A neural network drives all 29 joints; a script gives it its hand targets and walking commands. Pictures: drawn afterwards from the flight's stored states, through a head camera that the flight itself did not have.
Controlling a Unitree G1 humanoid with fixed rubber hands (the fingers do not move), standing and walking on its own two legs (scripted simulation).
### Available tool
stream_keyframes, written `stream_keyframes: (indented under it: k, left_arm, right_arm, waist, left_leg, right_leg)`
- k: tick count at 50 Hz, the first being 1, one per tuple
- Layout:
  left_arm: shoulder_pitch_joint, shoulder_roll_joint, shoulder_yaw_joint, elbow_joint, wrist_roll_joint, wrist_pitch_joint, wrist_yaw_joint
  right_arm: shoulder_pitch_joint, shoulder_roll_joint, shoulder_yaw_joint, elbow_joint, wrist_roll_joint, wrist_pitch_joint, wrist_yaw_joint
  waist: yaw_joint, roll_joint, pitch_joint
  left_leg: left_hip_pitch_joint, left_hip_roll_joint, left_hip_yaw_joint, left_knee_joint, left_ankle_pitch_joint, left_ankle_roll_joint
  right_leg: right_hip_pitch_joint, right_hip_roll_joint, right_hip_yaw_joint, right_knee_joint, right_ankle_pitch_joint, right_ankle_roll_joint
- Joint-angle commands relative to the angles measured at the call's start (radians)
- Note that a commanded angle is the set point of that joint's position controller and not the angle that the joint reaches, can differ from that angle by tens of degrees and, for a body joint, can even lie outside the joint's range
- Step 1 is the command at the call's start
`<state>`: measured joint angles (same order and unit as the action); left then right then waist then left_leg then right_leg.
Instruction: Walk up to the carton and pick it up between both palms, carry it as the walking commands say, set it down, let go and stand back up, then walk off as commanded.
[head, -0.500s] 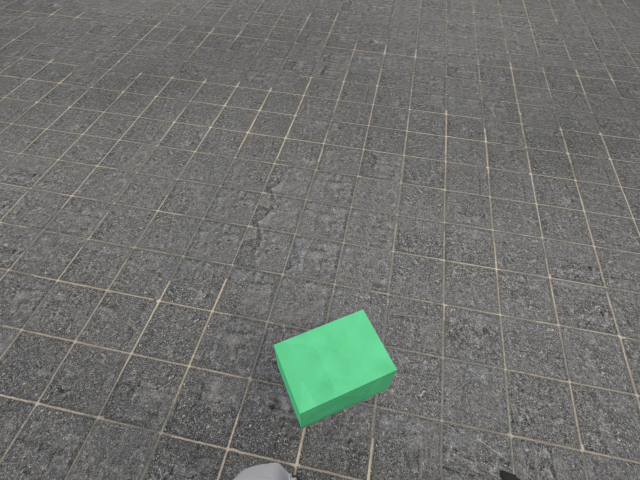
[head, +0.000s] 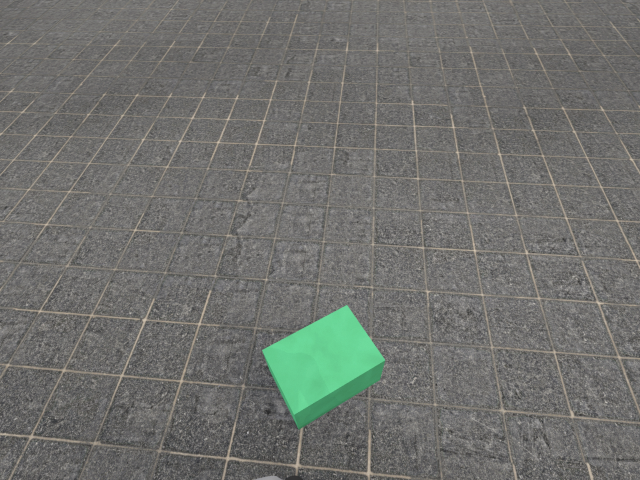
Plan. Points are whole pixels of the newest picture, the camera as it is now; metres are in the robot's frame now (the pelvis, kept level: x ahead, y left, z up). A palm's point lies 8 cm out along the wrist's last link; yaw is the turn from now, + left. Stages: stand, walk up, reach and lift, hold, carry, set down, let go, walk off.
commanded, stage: walk up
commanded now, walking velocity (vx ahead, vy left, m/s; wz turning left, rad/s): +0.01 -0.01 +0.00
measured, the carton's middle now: (323, 365) +0.50 +0.03 -0.69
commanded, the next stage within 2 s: none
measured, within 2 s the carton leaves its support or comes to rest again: neither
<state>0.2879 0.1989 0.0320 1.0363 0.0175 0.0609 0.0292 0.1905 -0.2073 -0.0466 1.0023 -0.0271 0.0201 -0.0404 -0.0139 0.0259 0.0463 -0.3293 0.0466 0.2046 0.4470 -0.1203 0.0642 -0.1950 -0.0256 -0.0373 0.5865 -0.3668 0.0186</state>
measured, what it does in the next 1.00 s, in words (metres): steps on the spot: right foot, then left foot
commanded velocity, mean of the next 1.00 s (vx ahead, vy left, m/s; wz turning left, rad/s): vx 0.09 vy -0.02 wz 0.00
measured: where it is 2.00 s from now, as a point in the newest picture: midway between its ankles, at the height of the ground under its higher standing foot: outside the picture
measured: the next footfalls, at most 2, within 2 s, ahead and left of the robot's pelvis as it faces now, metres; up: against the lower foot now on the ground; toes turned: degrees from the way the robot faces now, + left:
right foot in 0.02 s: -0.02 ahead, -0.12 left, +0.00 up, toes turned -3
left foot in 0.34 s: +0.05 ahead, +0.11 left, +0.00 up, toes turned +9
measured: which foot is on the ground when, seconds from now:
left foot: down 0.00-0.06, up 0.08-0.32, down 0.34-1.00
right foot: up 0.00-0.00, down 0.02-0.62, up 0.64-1.00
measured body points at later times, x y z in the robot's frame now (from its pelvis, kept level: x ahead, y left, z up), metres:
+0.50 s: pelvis -0.01 -0.02 +0.01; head -0.02 -0.01 +0.46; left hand -0.04 +0.20 -0.16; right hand -0.01 -0.25 -0.15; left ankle -0.01 +0.09 -0.73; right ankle -0.06 -0.12 -0.73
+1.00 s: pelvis +0.04 -0.01 +0.01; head +0.07 +0.00 +0.46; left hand +0.09 +0.22 -0.15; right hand -0.05 -0.22 -0.14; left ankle +0.01 +0.10 -0.74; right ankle +0.11 -0.15 -0.72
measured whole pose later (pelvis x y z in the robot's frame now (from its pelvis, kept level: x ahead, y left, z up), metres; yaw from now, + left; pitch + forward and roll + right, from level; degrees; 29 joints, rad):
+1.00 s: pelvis +0.04 -0.01 +0.01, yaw +2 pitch -2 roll +0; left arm 0.19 0.20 0.03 1.06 0.00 0.00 0.03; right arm 0.41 -0.10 -0.01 1.17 -0.01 -0.04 -0.04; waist -0.04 -0.03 0.10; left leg -0.08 0.05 0.12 0.38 -0.25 -0.01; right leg -0.30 -0.06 -0.06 0.50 -0.18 0.01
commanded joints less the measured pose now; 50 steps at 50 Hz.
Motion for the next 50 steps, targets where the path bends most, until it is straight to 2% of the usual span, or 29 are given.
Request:
stream_keyframes:
  k: [1, 5, 7, 11, 13, 15, 16, 18, 19, 21, 23, 25, 26, 27, 28, 29, 30, 31, 33, 35, 36, 38, 39, 40, 41, 43, 46, 49, 50]
  left_arm:
    - [0.024, 0.1, -0.004, -0.013, 0.02, -0.059, 0.01]
    - [0.078, 0.016, -0.039, 0.045, 0.008, -0.088, 0.017]
    - [0.063, 0.068, -0.025, 0.046, -0.001, -0.097, 0.023]
    - [0.077, 0.065, -0.015, 0.071, -0.012, -0.091, 0.026]
    - [0.076, 0.067, -0.019, 0.079, -0.01, -0.089, 0.026]
    - [0.056, 0.033, -0.012, 0.088, -0.015, -0.086, 0.03]
    - [0.101, 0.014, -0.018, 0.096, -0.009, -0.084, 0.027]
    - [0.06, 0.045, -0.008, 0.091, -0.004, -0.083, 0.029]
    - [0.086, 0.022, -0.01, 0.078, -0.006, -0.083, 0.016]
    - [0.068, 0.095, 0.008, 0.049, -0.002, -0.079, 0.0]
    - [0.153, 0.098, 0.007, 0.1, -0.002, -0.071, 0.002]
    - [0.158, 0.054, 0.008, 0.112, -0.001, -0.079, 0.01]
    - [0.092, 0.024, 0.005, 0.1, 0.001, -0.076, 0.009]
    - [0.065, -0.022, -0.009, 0.076, -0.003, -0.084, 0.012]
    - [0.106, -0.059, -0.018, 0.088, -0.012, -0.088, 0.016]
    - [0.102, -0.067, -0.03, 0.088, -0.018, -0.085, 0.02]
    - [0.138, -0.058, -0.035, 0.092, -0.003, -0.084, 0.015]
    - [0.119, -0.007, -0.011, 0.059, 0.003, -0.075, 0.002]
    - [0.035, 0.054, 0.013, 0.048, 0.02, -0.051, -0.011]
    - [0.076, 0.007, 0.001, 0.061, 0.016, -0.055, -0.006]
    - [0.07, 0.011, 0.008, 0.041, 0.019, -0.067, -0.016]
    - [0.062, -0.021, -0.006, 0.033, 0.003, -0.091, -0.018]
    - [0.063, -0.003, 0.006, 0.046, 0.008, -0.078, -0.015]
    - [0.07, -0.021, -0.003, 0.041, 0.003, -0.076, -0.014]
    - [0.041, -0.014, 0.015, 0.035, 0.005, -0.061, -0.006]
    - [-0.007, -0.024, -0.007, 0.013, -0.022, -0.06, -0.002]
    - [-0.033, -0.001, -0.006, 0.008, -0.024, -0.054, 0.01]
    - [0.008, 0.09, 0.002, 0.015, -0.01, -0.074, 0.013]
    - [0.035, 0.104, 0.005, 0.032, -0.015, -0.071, 0.011]
  right_arm:
    - [0.091, 0.014, 0.009, 0.014, 0.022, 0.008, 0.012]
    - [0.036, -0.021, -0.009, 0.038, 0.011, 0.001, 0.024]
    - [0.071, -0.025, -0.005, 0.067, 0.016, 0.008, 0.022]
    - [0.061, -0.018, 0.002, 0.079, 0.025, 0.013, 0.011]
    - [0.078, -0.001, 0.012, 0.105, 0.029, 0.005, 0.009]
    - [0.117, 0.032, 0.013, 0.126, 0.027, -0.004, -0.001]
    - [0.084, 0.003, 0.011, 0.109, 0.021, -0.006, -0.004]
    - [0.168, -0.038, -0.003, 0.139, 0.021, -0.014, -0.009]
    - [0.17, -0.016, -0.005, 0.147, 0.002, -0.01, 0.002]
    - [0.115, -0.021, -0.016, 0.116, 0.002, -0.004, 0.015]
    - [0.033, 0.035, -0.006, 0.077, 0.001, -0.018, 0.026]
    - [0.088, 0.054, 0.001, 0.087, 0.01, -0.046, 0.02]
    - [0.211, 0.05, 0.004, 0.117, 0.015, -0.063, 0.018]
    - [0.312, 0.014, 0.004, 0.167, 0.002, -0.072, 0.009]
    - [0.284, -0.05, -0.003, 0.172, 0.017, -0.067, -0.002]
    - [0.209, -0.054, 0.001, 0.159, 0.018, -0.06, 0.003]
    - [0.199, -0.051, -0.005, 0.128, 0.005, -0.061, 0.01]
    - [0.251, -0.091, -0.007, 0.127, 0.007, -0.05, 0.01]
    - [0.288, -0.16, -0.038, 0.125, 0.006, -0.037, 0.0]
    - [0.24, -0.09, -0.01, 0.131, 0.0, -0.051, 0.003]
    - [0.329, -0.067, -0.008, 0.145, 0.003, -0.064, 0.002]
    - [0.268, -0.011, 0.002, 0.136, 0.005, -0.07, -0.004]
    - [0.289, -0.016, 0.009, 0.14, 0.003, -0.076, 0.003]
    - [0.271, -0.026, 0.005, 0.14, 0.004, -0.08, 0.009]
    - [0.277, -0.021, 0.014, 0.142, 0.003, -0.087, 0.002]
    - [0.248, -0.009, 0.017, 0.144, 0.01, -0.077, -0.005]
    - [0.229, -0.03, 0.01, 0.141, 0.031, -0.063, -0.004]
    - [0.28, 0.029, 0.029, 0.129, 0.028, -0.051, 0.0]
    - [0.273, 0.021, 0.032, 0.131, 0.024, -0.049, -0.003]
  waist:
    - [-0.011, -0.25, -0.012]
    - [-0.005, -0.155, 0.024]
    - [-0.013, -0.197, 0.023]
    - [0.022, -0.133, 0.005]
    - [0.014, -0.103, 0.003]
    - [0.0, -0.108, 0.006]
    - [0.024, -0.029, -0.023]
    - [-0.006, -0.06, -0.038]
    - [0.013, 0.076, -0.054]
    - [0.018, -0.009, 0.055]
    - [0.055, -0.181, 0.212]
    - [0.022, -0.138, 0.201]
    - [-0.045, -0.113, 0.196]
    - [-0.07, 0.062, 0.182]
    - [-0.023, 0.166, 0.164]
    - [-0.003, 0.102, 0.092]
    - [0.008, 0.089, 0.017]
    - [-0.023, 0.124, 0.03]
    - [-0.097, 0.144, 0.13]
    - [-0.041, 0.119, 0.165]
    - [-0.053, 0.123, 0.104]
    - [0.001, 0.148, -0.009]
    - [-0.022, 0.034, 0.0]
    - [-0.007, 0.074, -0.045]
    - [-0.022, -0.006, 0.006]
    - [0.008, 0.121, -0.006]
    - [0.016, 0.21, 0.009]
    - [-0.004, 0.032, -0.064]
    - [-0.004, 0.013, -0.086]
  left_leg:
    - [-0.031, 0.011, -0.102, 0.061, -0.197, -0.07]
    - [-0.018, 0.001, -0.128, 0.107, -0.147, -0.053]
    - [-0.053, -0.021, -0.135, 0.161, -0.184, -0.045]
    - [0.007, 0.005, -0.164, 0.078, -0.154, -0.066]
    - [0.077, 0.025, -0.167, -0.006, -0.081, -0.08]
    - [0.151, 0.064, -0.167, -0.074, 0.016, -0.079]
    - [0.209, 0.072, -0.175, -0.078, 0.025, -0.069]
    - [0.255, 0.116, -0.184, -0.05, 0.006, -0.072]
    - [0.221, 0.044, -0.148, -0.014, -0.356, -0.06]
    - [-0.056, 0.019, -0.151, 0.044, -0.54, -0.058]
    - [-0.142, 0.015, -0.095, 0.205, -0.371, -0.081]
    - [-0.033, 0.024, -0.099, 0.097, -0.245, -0.068]
    - [0.187, 0.037, -0.115, -0.02, -0.147, -0.056]
    - [0.273, 0.187, -0.316, -0.106, 0.039, -0.033]
    - [0.246, 0.29, -0.398, -0.104, 0.72, -0.005]
    - [0.277, 0.262, -0.334, -0.074, 0.7, 0.025]
    - [0.29, 0.245, -0.313, -0.085, 0.417, 0.016]
    - [0.222, 0.25, -0.37, -0.17, -0.317, 0.04]
    - [0.199, 0.395, -0.608, -0.33, -0.657, 0.097]
    - [0.192, 0.359, -0.549, -0.31, -0.229, 0.058]
    - [0.258, 0.353, -0.518, -0.298, -0.205, 0.052]
    - [0.347, 0.24, -0.282, -0.184, 0.219, 0.045]
    - [0.346, 0.255, -0.288, -0.16, 0.322, 0.024]
    - [0.353, 0.227, -0.254, -0.163, 0.28, 0.032]
    - [0.347, 0.267, -0.268, -0.141, 0.594, 0.019]
    - [0.342, 0.161, -0.179, -0.092, 0.808, 0.026]
    - [0.236, 0.13, -0.133, -0.079, 0.515, 0.004]
    - [0.127, 0.085, -0.121, -0.081, 0.087, -0.05]
    - [0.111, 0.07, -0.123, -0.094, -0.089, -0.049]
  right_leg:
    - [0.02, -0.258, 0.255, -0.409, 0.177, -0.102]
    - [0.122, -0.173, 0.099, -0.308, 0.733, -0.094]
    - [0.191, -0.188, 0.085, -0.275, 0.934, -0.1]
    - [0.196, -0.18, 0.092, -0.278, 0.767, -0.103]
    - [0.139, -0.162, 0.081, -0.298, 0.511, -0.098]
    - [0.116, -0.162, 0.081, -0.291, 0.464, -0.093]
    - [0.08, -0.149, 0.099, -0.289, 0.4, -0.093]
    - [0.03, -0.168, 0.091, -0.271, 0.278, -0.103]
    - [-0.005, -0.135, 0.106, -0.307, -0.136, -0.105]
    - [0.057, -0.188, 0.214, -0.343, -0.416, -0.124]
    - [0.013, -0.275, 0.298, -0.467, -0.459, -0.158]
    - [0.01, -0.215, 0.19, -0.359, -0.245, -0.139]
    - [-0.125, -0.145, 0.099, -0.233, -0.079, -0.107]
    - [-0.204, -0.057, -0.005, -0.061, 0.097, -0.053]
    - [-0.174, -0.029, -0.035, -0.034, 0.052, -0.001]
    - [-0.091, -0.022, -0.046, -0.092, 0.003, -0.005]
    - [-0.063, -0.006, -0.059, -0.096, 0.001, -0.004]
    - [-0.117, -0.013, -0.065, -0.015, -0.066, -0.02]
    - [-0.295, -0.037, -0.035, 0.257, -0.177, 0.014]
    - [-0.276, -0.038, 0.002, 0.259, -0.116, 0.0]
    - [-0.31, -0.059, -0.01, 0.279, -0.063, -0.004]
    - [-0.258, -0.064, -0.032, 0.183, -0.063, -0.013]
    - [-0.248, -0.031, -0.049, 0.223, -0.028, -0.01]
    - [-0.201, -0.03, -0.044, 0.186, -0.003, -0.016]
    - [-0.232, -0.012, -0.025, 0.18, 0.009, 0.001]
    - [-0.181, 0.015, -0.033, 0.033, 0.099, -0.001]
    - [-0.038, 0.0, -0.063, -0.144, 0.239, -0.01]
    - [0.14, -0.13, 0.045, -0.175, 0.554, -0.054]
    - [0.128, -0.146, 0.061, -0.188, 0.487, -0.059]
